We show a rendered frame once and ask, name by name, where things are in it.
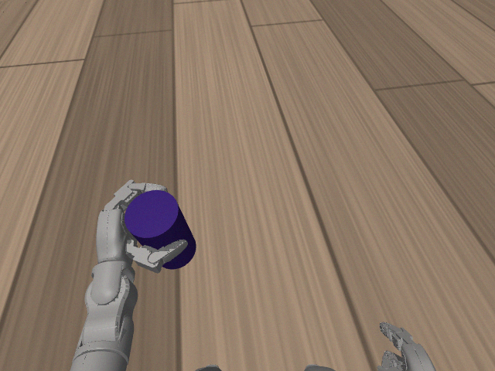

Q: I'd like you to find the left robot hand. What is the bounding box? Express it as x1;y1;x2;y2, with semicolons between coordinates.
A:
96;180;188;273

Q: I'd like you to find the can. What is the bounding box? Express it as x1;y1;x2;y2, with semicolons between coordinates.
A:
125;190;196;270

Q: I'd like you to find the left robot arm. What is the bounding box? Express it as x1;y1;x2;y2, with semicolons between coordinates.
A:
70;260;138;371

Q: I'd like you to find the right robot hand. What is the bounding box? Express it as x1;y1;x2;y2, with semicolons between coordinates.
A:
377;322;436;371

